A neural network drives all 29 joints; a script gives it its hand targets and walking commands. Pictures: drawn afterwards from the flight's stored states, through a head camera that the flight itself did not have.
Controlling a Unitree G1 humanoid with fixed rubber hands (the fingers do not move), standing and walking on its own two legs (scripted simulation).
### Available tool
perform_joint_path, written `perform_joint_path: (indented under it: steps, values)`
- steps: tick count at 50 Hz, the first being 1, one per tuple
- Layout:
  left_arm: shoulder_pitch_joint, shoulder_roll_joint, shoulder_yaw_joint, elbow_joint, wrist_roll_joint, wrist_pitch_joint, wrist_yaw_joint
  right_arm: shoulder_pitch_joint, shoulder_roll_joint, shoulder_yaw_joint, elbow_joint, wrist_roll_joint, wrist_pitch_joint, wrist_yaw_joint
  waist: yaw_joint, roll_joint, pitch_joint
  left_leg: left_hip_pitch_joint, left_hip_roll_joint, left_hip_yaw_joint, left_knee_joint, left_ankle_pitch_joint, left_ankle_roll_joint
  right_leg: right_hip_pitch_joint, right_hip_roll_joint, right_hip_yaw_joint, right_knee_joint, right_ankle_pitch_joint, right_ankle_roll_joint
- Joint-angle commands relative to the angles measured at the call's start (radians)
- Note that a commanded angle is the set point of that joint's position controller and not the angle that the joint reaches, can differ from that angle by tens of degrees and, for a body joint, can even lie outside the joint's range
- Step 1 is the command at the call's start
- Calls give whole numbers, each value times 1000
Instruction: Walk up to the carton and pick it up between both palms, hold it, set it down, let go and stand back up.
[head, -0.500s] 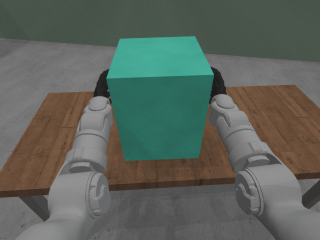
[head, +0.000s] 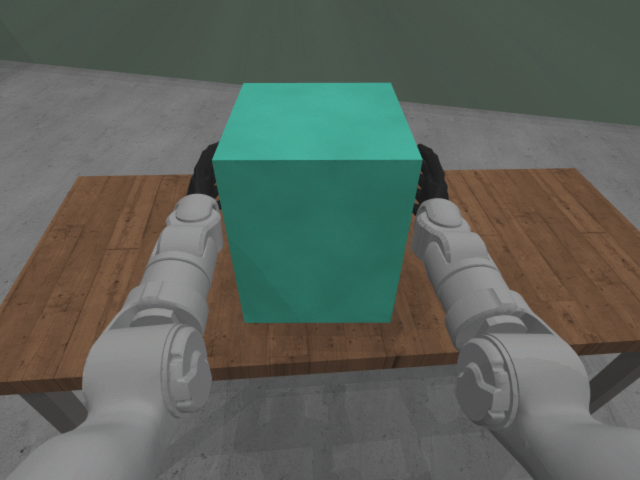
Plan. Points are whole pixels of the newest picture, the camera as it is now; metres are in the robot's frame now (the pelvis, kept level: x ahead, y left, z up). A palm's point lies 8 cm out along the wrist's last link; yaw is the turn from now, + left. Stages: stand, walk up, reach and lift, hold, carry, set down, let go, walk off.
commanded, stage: set down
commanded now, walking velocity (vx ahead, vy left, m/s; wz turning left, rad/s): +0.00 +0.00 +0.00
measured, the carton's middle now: (317, 203) +0.45 -0.03 +0.14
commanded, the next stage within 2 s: none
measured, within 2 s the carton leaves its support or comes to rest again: rests again in 1.54 s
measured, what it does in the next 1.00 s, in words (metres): stands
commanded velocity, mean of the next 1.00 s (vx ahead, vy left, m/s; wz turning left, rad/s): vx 0.00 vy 0.00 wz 0.00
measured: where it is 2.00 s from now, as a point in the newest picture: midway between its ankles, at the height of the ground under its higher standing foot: outside the picture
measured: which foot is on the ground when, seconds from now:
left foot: down 0.00-1.00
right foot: down 0.00-1.00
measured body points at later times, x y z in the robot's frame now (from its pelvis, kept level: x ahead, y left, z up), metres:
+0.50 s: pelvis +0.01 +0.00 +0.00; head +0.02 +0.02 +0.45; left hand +0.48 +0.11 +0.13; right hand +0.42 -0.18 +0.13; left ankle -0.01 +0.14 -0.75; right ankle +0.00 -0.16 -0.75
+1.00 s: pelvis +0.02 +0.00 +0.00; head +0.05 +0.02 +0.45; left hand +0.48 +0.11 +0.09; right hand +0.42 -0.18 +0.10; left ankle -0.01 +0.14 -0.75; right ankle +0.00 -0.16 -0.75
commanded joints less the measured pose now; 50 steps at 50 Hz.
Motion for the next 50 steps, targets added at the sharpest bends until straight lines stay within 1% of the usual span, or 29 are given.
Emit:
perform_joint_path:
  steps: [1,3,4,5,6,8,13,14,15,17,18,19,20,21,22,25,26,28,29,30,32,33,35,36,37,42,45,46,50]
  values:
    - [-829,-733,-246,-161,-48,-78,-160,-911,618,237,-252,29,-97,156,-13,192,-573,216,-84,95,11,472,-89,210,110,-60,54,339,-40]
    - [-852,-748,-276,-178,-57,-91,-158,-908,634,249,-264,24,-106,156,-26,193,-620,217,-87,93,20,485,-93,222,108,-68,63,377,-44]
    - [-835,-746,-265,-188,-54,-100,-154,-905,637,249,-266,29,-108,158,-16,203,-619,217,-83,89,26,517,-97,214,108,-63,71,394,-45]
    - [-832,-730,-253,-145,-47,-95,-157,-890,626,242,-238,19,-103,160,-24,201,-589,217,-84,90,20,495,-89,199,106,-67,62,379,-43]
    - [-832,-737,-262,-172,-55,-102,-158,-904,629,249,-277,21,-111,161,-12,192,-629,209,-83,91,22,504,-90,215,106,-62,68,396,-42]
    - [-861,-737,-271,-190,-62,-118,-160,-878,656,246,-259,13,-109,159,-27,190,-633,187,-87,94,21,487,-90,228,102,-58,78,422,-42]
    - [-827,-693,-224,-97,-57,-127,-183,-873,683,253,-255,-1,-86,155,-17,135,-591,59,-103,101,-17,352,-60,322,77,-32,102,469,-27]
    - [-827,-679,-222,-98,-57,-134,-190,-869,677,257,-282,-1,-87,153,-17,106,-591,33,-109,101,-23,342,-57,338,78,-29,107,481,-21]
    - [-810,-689,-223,-98,-60,-138,-190,-872,689,269,-306,-1,-93,153,-10,120,-617,35,-108,99,-19,350,-57,349,74,-24,119,500,-21]
    - [-814,-680,-218,-86,-63,-155,-195,-859,702,278,-310,-18,-100,154,-14,94,-652,38,-103,99,-8,387,-55,358,79,-27,128,546,-20]
    - [-819,-682,-221,-100,-58,-166,-197,-844,704,280,-318,-25,-103,156,-14,106,-676,35,-108,100,-13,382,-54,368,81,-30,133,552,-19]
    - [-798,-686,-201,-92,-60,-172,-196,-857,712,290,-320,-20,-102,159,6,106,-670,36,-105,105,-8,407,-55,365,75,-23,142,568,-19]
    - [-787,-676,-203,-74,-57,-172,-199,-829,707,287,-311,-24,-102,158,-15,86,-650,24,-107,100,-11,406,-49,360,78,-34,137,573,-18]
    - [-782,-686,-195,-66,-53,-174,-202,-832,712,284,-308,-24,-101,157,-3,92,-639,29,-100,99,-11,407,-50,350,76,-27,136,559,-21]
    - [-813,-697,-226,-95,-66,-183,-202,-824,715,284,-320,-35,-110,158,-26,103,-675,60,-102,99,3,448,-60,340,82,-38,141,573,-19]
    - [-793,-701,-216,-81,-56,-187,-205,-796,710,288,-304,-49,-110,159,-23,113,-664,108,-93,94,17,501,-67,292,89,-42,130,553,-23]
    - [-788,-688,-218,-59,-52,-185,-212,-791,702,274,-310,-58,-113,161,-37,107,-660,117,-94,92,21,500,-68,273,93,-48,119,535,-25]
    - [-768,-678,-197,-34,-41,-178,-217,-782,684,259,-298,-71,-111,160,-34,100,-605,92,-97,93,7,468,-58,284,92,-47,118,521,-26]
    - [-756,-690,-201,-46,-44,-187,-219,-787,702,267,-311,-74,-118,162,-20,99,-626,84,-90,98,16,482,-65,291,86,-42,127,544,-29]
    - [-764,-694,-206,-45,-47,-191,-221,-775,697,256,-294,-73,-117,160,-42,102,-607,70,-93,96,6,464,-65,276,86,-49,118,529,-30]
    - [-762,-678,-191,-33,-34,-195,-221,-770,695,244,-296,-91,-128,165,-32,121,-614,86,-92,98,15,478,-72,269,89,-47,127,522,-29]
    - [-775,-700,-207,-30,-32,-197,-221,-773,693,250,-292,-95,-132,168,-43,132,-622,90,-93,94,12,484,-73,260,88,-53,123,518,-30]
    - [-785,-705,-215,-63,-37,-214,-214,-758,711,246,-283,-98,-141,173,-29,160,-655,126,-88,100,30,538,-81,245,89,-48,131,538,-32]
    - [-782,-716,-216,-43,-34,-215,-214,-750,705,232,-276,-107,-147,174,-46,167,-659,128,-87,100,34,550,-86,230,90,-53,127,535,-39]
    - [-785,-710,-216,-49,-38,-224,-214,-762,714,238,-284,-106,-154,176,-26,159,-677,139,-85,101,41,563,-84,220,90,-51,128,526,-37]
    - [-782,-711,-220,-35,-24,-250,-211,-745,707,229,-278,-137,-183,184,-16,193,-703,130,-82,103,47,589,-89,205,89,-55,134,542,-41]
    - [-759,-692,-203,-1,-10,-262,-216,-725,719,239,-278,-154,-198,186,3,175,-715,77,-88,113,41,564,-81,246,80,-45,152,590,-44]
    - [-771,-699,-208,-9,-20,-271,-217,-722,714,228,-265,-153,-202,190,-6,188,-709,74,-85,105,48,576,-86,238,78,-45,158,581,-42]
    - [-748,-706,-215,23,-11,-290,-222,-714,731,242,-279,-169,-221,188,-17,160,-731,82,-84,99,48,572,-79,228,80,-46,148,590,-37]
